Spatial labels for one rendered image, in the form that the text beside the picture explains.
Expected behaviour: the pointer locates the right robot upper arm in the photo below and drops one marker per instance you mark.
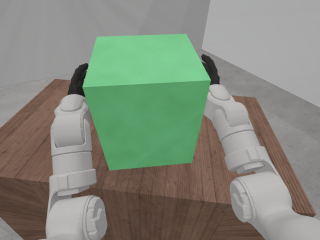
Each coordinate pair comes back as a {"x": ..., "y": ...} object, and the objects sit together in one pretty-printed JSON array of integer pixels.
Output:
[{"x": 262, "y": 200}]

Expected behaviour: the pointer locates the pedestal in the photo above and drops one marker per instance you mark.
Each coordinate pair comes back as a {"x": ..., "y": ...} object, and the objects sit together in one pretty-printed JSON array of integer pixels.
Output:
[{"x": 188, "y": 201}]

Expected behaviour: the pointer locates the carton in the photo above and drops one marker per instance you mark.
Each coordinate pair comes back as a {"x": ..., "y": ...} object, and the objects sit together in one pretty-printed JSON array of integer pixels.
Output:
[{"x": 147, "y": 96}]

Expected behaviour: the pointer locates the robot right hand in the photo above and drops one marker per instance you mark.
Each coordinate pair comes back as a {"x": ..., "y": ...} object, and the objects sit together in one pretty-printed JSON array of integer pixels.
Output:
[{"x": 211, "y": 69}]

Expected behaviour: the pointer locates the right robot forearm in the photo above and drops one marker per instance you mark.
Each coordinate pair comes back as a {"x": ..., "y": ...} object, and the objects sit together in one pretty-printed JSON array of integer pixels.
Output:
[{"x": 243, "y": 152}]

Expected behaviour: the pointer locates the left robot forearm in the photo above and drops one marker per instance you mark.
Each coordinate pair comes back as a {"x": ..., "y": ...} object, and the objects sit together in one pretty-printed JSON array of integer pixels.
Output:
[{"x": 71, "y": 147}]

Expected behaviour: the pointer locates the left robot upper arm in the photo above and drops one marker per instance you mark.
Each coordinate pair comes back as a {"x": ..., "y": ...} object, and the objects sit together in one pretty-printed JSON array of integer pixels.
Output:
[{"x": 78, "y": 218}]

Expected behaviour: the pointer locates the robot left hand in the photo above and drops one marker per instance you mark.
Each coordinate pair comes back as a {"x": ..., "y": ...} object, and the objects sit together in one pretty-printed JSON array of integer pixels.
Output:
[{"x": 77, "y": 80}]

